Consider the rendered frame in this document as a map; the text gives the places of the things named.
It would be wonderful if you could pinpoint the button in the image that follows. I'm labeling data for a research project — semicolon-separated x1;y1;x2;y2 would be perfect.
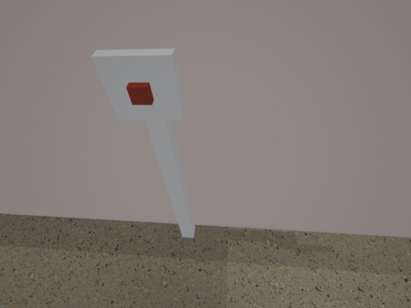
127;83;154;105

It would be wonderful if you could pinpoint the panel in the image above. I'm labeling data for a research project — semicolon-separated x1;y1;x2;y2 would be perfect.
91;49;195;238

